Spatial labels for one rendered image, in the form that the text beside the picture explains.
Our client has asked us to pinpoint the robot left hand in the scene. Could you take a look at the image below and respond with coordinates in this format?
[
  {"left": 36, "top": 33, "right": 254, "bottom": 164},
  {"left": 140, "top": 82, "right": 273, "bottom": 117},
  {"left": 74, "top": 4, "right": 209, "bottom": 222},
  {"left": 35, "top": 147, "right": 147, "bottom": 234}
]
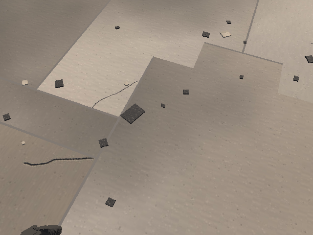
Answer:
[{"left": 21, "top": 225, "right": 63, "bottom": 235}]

